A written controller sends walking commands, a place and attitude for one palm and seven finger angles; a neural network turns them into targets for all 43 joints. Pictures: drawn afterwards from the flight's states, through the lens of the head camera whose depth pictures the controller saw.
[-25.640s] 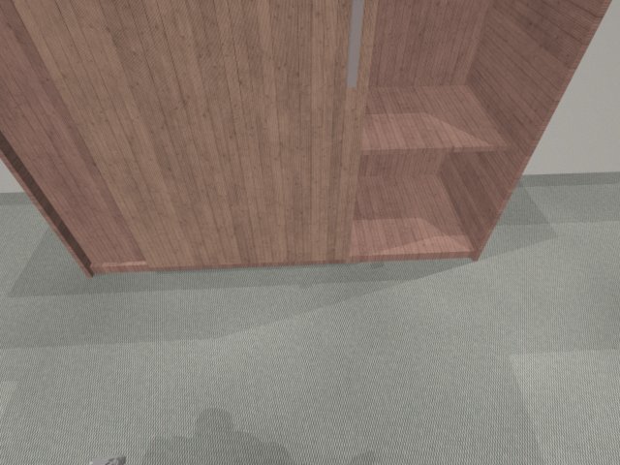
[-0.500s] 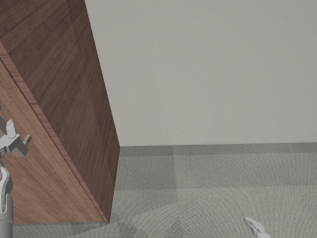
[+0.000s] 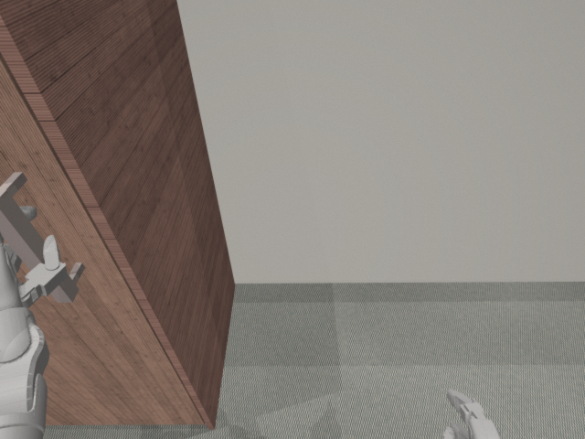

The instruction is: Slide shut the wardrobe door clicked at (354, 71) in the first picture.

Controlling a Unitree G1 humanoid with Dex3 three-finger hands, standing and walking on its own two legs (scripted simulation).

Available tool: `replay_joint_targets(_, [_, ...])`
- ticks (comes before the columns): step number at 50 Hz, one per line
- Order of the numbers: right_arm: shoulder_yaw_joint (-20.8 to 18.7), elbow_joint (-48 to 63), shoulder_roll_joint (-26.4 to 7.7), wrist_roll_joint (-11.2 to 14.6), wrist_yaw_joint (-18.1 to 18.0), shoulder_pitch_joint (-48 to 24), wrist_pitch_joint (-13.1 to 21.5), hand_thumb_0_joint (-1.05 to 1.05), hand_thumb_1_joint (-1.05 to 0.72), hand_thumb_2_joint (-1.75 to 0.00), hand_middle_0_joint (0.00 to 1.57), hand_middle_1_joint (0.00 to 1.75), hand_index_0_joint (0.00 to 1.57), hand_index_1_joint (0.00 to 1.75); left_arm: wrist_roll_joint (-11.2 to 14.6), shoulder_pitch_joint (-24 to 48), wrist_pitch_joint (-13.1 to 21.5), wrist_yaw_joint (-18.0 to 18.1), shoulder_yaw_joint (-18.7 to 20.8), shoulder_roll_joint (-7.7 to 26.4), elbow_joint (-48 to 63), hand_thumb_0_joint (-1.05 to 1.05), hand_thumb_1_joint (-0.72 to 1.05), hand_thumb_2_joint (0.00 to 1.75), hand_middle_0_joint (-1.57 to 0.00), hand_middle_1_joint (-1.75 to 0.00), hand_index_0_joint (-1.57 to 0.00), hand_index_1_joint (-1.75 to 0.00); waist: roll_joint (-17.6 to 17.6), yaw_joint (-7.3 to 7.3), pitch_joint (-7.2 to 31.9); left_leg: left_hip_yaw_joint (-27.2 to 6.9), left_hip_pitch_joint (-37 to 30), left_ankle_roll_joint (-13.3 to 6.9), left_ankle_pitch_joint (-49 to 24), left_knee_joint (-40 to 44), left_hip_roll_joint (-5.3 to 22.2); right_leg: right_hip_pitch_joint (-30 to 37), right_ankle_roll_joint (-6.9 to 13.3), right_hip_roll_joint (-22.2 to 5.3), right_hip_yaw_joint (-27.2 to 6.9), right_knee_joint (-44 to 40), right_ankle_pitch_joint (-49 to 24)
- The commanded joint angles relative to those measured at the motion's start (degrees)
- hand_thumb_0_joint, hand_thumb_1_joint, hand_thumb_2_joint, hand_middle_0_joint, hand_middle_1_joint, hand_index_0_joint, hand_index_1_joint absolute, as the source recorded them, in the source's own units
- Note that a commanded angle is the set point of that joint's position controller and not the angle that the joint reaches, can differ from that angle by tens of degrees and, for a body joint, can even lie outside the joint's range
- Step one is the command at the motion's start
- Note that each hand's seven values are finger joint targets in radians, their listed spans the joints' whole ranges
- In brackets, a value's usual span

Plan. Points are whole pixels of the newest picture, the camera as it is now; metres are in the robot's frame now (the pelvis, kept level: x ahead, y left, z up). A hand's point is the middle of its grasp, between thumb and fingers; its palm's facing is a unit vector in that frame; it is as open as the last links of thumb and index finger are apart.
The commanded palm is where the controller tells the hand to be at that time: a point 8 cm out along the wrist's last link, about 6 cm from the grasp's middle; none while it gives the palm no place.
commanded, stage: stop walking and hold the door there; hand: left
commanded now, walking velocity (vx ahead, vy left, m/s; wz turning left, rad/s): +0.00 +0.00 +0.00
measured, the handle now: (43, 241) +0.31 +0.37 +0.13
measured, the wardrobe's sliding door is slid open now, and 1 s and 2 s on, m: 0.00 0.00 0.00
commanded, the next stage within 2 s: loosen the grip on the handle in 1.88 s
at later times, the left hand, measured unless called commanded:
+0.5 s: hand (52, 266) +0.27 +0.33 +0.13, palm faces +0.61 -0.74 -0.27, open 7.0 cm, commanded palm +0.23 +0.34 +0.13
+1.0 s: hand (46, 270) +0.27 +0.34 +0.13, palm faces +0.39 -0.91 -0.12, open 6.8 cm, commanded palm +0.23 +0.35 +0.13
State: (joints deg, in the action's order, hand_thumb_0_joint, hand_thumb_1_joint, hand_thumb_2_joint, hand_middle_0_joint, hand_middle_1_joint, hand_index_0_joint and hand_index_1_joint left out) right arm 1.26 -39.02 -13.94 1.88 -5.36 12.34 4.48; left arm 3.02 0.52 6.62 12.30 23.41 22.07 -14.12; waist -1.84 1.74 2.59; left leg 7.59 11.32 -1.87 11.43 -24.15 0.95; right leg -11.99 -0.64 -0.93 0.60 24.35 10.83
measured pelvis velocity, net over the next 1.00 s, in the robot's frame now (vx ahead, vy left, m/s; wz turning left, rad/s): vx -0.06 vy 0.11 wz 0.00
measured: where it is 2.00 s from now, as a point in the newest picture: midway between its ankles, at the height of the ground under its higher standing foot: outside the picture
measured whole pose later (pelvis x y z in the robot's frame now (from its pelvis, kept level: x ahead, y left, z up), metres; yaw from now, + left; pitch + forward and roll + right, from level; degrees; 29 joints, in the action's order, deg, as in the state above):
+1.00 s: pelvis -0.06 +0.11 -0.01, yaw +0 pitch -1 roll -1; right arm 2.7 -37.4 -11.9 0.9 -2.4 10.5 2.4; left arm 4.1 8.4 4.5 10.5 11.3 14.7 -1.8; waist -1.0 2.8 -3.6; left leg 0.7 24.5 3.0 21.0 -49.1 -5.3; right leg -13.0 2.6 -1.9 3.1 31.2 15.2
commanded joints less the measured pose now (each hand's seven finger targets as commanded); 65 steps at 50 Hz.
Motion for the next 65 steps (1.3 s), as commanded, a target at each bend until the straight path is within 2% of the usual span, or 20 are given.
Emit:
replay_joint_targets(1, [-2.9, 8.0, -7.8, -0.3, -0.6, -5.4, 2.1, 0.0, -0.9, -0.9, 0.2, 0.3, 0.2, 0.3, -2.0, 10.6, 4.3, -2.3, -2.3, 11.4, 13.0, 0.0, 0.9, 0.9, -0.45, -1.4, -0.45, -1.4, -1.4, -2.18, 4.9, -7.7, -2.9, 1.2, -2.1, 6.2, 6.8, -1.1, 0.7, -2.3, -4.2, -3.1, -5.6])
replay_joint_targets(18, [-2.9, 8.8, -7.4, -0.4, -1.0, -6.5, 1.2, 0.0, -0.9, -0.9, 0.2, 0.3, 0.2, 0.3, -1.5, 6.3, 4.4, -2.3, -2.9, 9.6, 16.6, 0.0, 0.9, 0.9, -0.45, -1.4, -0.45, -1.4, -1.5, -2.17, 4.9, -7.1, -3.5, 1.8, -5.7, 5.7, 6.5, 0.3, 0.5, -2.5, -3.1, -3.2, -8.0])
replay_joint_targets(25, [-3.7, 9.7, -7.4, 0.0, -0.6, -6.7, -0.8, 0.0, -0.9, -0.9, 0.2, 0.3, 0.2, 0.3, -1.7, 6.0, 4.4, -2.2, -2.7, 10.4, 17.1, 0.0, 0.9, 0.9, -0.45, -1.4, -0.45, -1.4, 1.6, -1.83, 8.2, -6.5, -2.1, 2.0, -15.3, -3.0, 4.7, 2.1, 2.1, -9.2, -7.5, -0.6, -27.8])
replay_joint_targets(32, [-3.8, 10.0, -7.0, 0.3, 0.0, -7.5, -2.8, 0.0, -0.9, -0.9, 0.2, 0.3, 0.2, 0.3, -1.7, 12.4, 3.9, -2.5, -4.1, 10.6, 16.0, 0.0, 0.9, 0.9, -0.45, -1.4, -0.45, -1.4, 11.1, -2.26, 7.0, -10.4, 1.5, 1.6, 6.3, -9.5, 2.7, -5.1, 5.4, -20.0, -12.1, -2.0, -14.2])
replay_joint_targets(34, [-3.7, 10.2, -7.6, 0.4, 0.0, -8.3, -2.9, 0.0, -0.9, -0.9, 0.2, 0.3, 0.2, 0.3, -1.6, 14.7, 4.2, -2.8, -5.8, 9.1, 17.9, 0.0, 0.9, 0.9, -0.45, -1.4, -0.45, -1.4, 4.4, -2.83, 5.4, -13.7, -2.9, 0.2, 2.0, -1.4, 6.0, -12.5, 2.1, -14.7, -7.1, 3.5, 0.4])
replay_joint_targets(36, [-3.1, 12.1, -8.5, 0.5, 0.2, -9.9, -2.5, 0.0, -0.9, -0.9, 0.2, 0.3, 0.2, 0.3, -1.3, 15.8, 5.3, -3.4, -9.1, 5.5, 21.7, 0.0, 0.9, 0.9, -0.45, -1.4, -0.45, -1.4, -16.8, -2.35, 5.0, -24.1, 2.2, -0.8, 11.5, 15.2, 14.5, -12.9, -1.0, -1.4, 2.8, 27.5, 19.2])
replay_joint_targets(40, [-3.7, 9.9, -7.1, 0.0, 0.4, -7.8, -0.1, 0.0, -0.9, -0.9, 0.2, 0.3, 0.2, 0.3, -0.8, 17.1, 4.4, -3.5, -12.9, 1.8, 23.8, 0.0, 0.9, 0.9, -0.45, -1.4, -0.45, -1.4, -0.7, -1.75, 6.9, -16.5, -2.9, 4.7, 7.1, 14.6, 10.7, -11.9, -0.6, -1.2, 1.5, 34.5, 15.2])
replay_joint_targets(44, [-2.8, 10.2, -5.8, -1.5, 0.6, -8.2, 1.4, 0.0, -0.9, -0.9, 0.2, 0.3, 0.2, 0.3, -0.2, 18.4, 2.5, -3.2, -15.1, 0.3, 25.7, 0.0, 0.9, 0.9, -0.45, -1.4, -0.45, -1.4, -12.2, 0.17, 7.4, -5.7, -3.4, 17.0, -4.9, 18.5, 4.4, 6.0, 1.1, 3.2, 9.1, 6.3, 17.2])
replay_joint_targets(45, [-3.2, 10.4, -6.4, -1.8, 1.0, -7.7, 1.3, 0.0, -0.9, -0.9, 0.2, 0.3, 0.2, 0.3, -0.4, 17.4, 2.2, -3.3, -15.1, 0.4, 24.9, 0.0, 0.9, 0.9, -0.45, -1.4, -0.45, -1.4, -9.2, 0.75, 7.6, -3.1, 0.1, 20.5, -9.4, 9.9, 0.7, 12.8, 3.2, 3.2, 9.3, -2.4, 15.3])
replay_joint_targets(46, [-3.8, 9.6, -6.9, -1.2, 1.7, -6.2, 1.1, 0.0, -0.9, -0.9, 0.2, 0.3, 0.2, 0.3, -1.2, 16.4, 3.0, -3.7, -15.1, 1.3, 25.7, 0.0, 0.9, 0.9, -0.45, -1.4, -0.45, -1.4, 7.5, 1.91, 8.2, 0.4, 0.2, 20.0, -8.6, -17.0, -4.6, 10.0, 9.5, -7.4, -0.5, -11.3, 9.1])
replay_joint_targets(47, [-3.0, 9.3, -7.5, 0.4, 2.3, -7.2, 0.8, 0.0, -0.9, -0.9, 0.2, 0.3, 0.2, 0.3, -1.3, 20.1, 3.8, -4.4, -17.9, -1.0, 28.1, 0.0, 0.9, 0.9, -0.45, -1.4, -0.45, -1.4, 24.3, -0.01, 3.5, -20.7, 1.0, 7.8, 15.3, -46.5, 0.8, -10.2, 17.4, -23.8, -22.0, -8.1, 0.8])
replay_joint_targets(48, [-1.7, 9.5, -4.6, -1.1, 2.3, -8.7, -0.1, 0.0, -0.9, -0.9, 0.2, 0.3, 0.2, 0.3, -0.4, 21.8, 2.9, -4.7, -16.9, -2.8, 24.9, 0.0, 0.9, 0.9, -0.45, -1.4, -0.45, -1.4, 16.4, -1.2, 1.1, -21.2, 13.7, -0.8, 20.0, -48.1, 0.8, -6.3, 17.9, -24.7, -20.9, -5.3, -10.2])
replay_joint_targets(50, [-1.9, 6.6, -4.8, -1.4, 2.4, -5.4, -0.7, 0.0, -0.9, -0.9, 0.2, 0.3, 0.2, 0.3, -0.5, 23.3, 3.2, -4.5, -11.5, 1.7, 27.0, 0.0, 0.9, 0.9, -0.45, -1.4, -0.45, -1.4, 10.6, -3.45, 7.4, -17.8, 8.8, 2.4, 16.1, -20.4, 4.4, -2.9, 10.5, -17.0, -8.4, 4.0, -3.8])
replay_joint_targets(51, [-1.7, 6.3, -4.8, -0.9, 1.6, -5.8, -1.0, 0.0, -0.9, -0.9, 0.2, 0.3, 0.2, 0.3, -0.5, 25.5, 3.5, -5.3, -17.6, -3.2, 31.0, 0.0, 0.9, 0.9, -0.45, -1.4, -0.45, -1.4, 1.1, -5.33, 8.6, -12.2, -1.4, 2.5, 4.7, -6.5, 0.9, -5.5, 6.5, -10.4, -3.0, 12.0, -1.4])
replay_joint_targets(52, [-2.2, 7.8, -6.6, -1.1, 1.1, -7.8, -0.1, 0.0, -0.9, -0.9, 0.2, 0.3, 0.2, 0.3, -0.3, 25.9, 4.4, -5.4, -18.4, -3.3, 35.2, 0.0, 0.9, 0.9, -0.45, -1.4, -0.45, -1.4, -18.4, -4.9, 8.7, -22.3, -10.0, 0.6, -5.2, 4.0, 7.3, -15.0, 1.2, -0.7, 2.5, 22.4, 8.9])
replay_joint_targets(53, [-2.2, 9.6, -6.9, -0.9, 1.2, -9.4, 0.0, 0.0, -0.9, -0.9, 0.2, 0.3, 0.2, 0.3, 0.3, 25.8, 4.8, -5.3, -19.7, -2.7, 37.2, 0.0, 0.9, 0.9, -0.45, -1.4, -0.45, -1.4, -26.8, -4.24, 7.8, -38.3, -10.5, -2.8, -4.2, 11.5, 16.8, -18.2, -0.3, 2.4, -0.1, 31.3, 22.5])
replay_joint_targets(55, [-0.9, 8.2, -3.5, -1.4, 2.0, -10.1, 1.2, 0.0, -0.9, -0.9, 0.2, 0.3, 0.2, 0.3, 0.4, 24.3, 4.3, -6.2, -22.8, -6.0, 35.5, 0.0, 0.9, 0.9, -0.45, -1.4, -0.45, -1.4, -10.1, -4.91, 5.8, -43.5, -9.2, -3.5, 0.6, 14.2, 17.8, -20.2, -0.4, 1.9, -5.5, 35.9, 18.8])
replay_joint_targets(57, [-1.1, 7.4, -3.7, -1.7, 2.1, -10.0, 1.7, 0.0, -0.9, -0.9, 0.2, 0.3, 0.2, 0.3, -0.9, 23.4, 4.2, -5.7, -22.0, -4.5, 36.4, 0.0, 0.9, 0.9, -0.45, -1.4, -0.45, -1.4, -4.2, -3.63, 6.5, -34.8, -13.0, -2.1, -10.0, 10.6, 17.0, -19.9, -0.6, 0.1, -5.8, 34.2, 12.8])
replay_joint_targets(61, [-1.0, 8.1, -4.1, -1.3, 2.7, -9.2, 1.2, 0.0, -0.9, -0.9, 0.2, 0.3, 0.2, 0.3, -2.0, 22.7, 2.4, -6.4, -26.7, -8.2, 35.0, 0.0, 0.9, 0.9, -0.45, -1.4, -0.45, -1.4, -8.2, -3.28, 8.4, -20.9, -11.1, -1.8, -8.2, 10.6, 12.7, -11.8, -0.8, 1.5, -1.6, 25.6, 7.3])
replay_joint_targets(65, [-0.4, 8.6, -3.5, -1.4, 2.1, -8.5, 1.3, 0.0, -0.9, -0.9, 0.2, 0.3, 0.2, 0.3, -1.8, 22.3, 1.4, -6.3, -27.0, -7.8, 33.9, 0.0, 0.9, 0.9, -0.45, -1.4, -0.45, -1.4, -9.8, -3.61, 8.1, -21.1, -12.2, -3.1, -8.8, 11.7, 13.2, -9.5, -0.8, 2.1, 0.2, 17.8, 9.8])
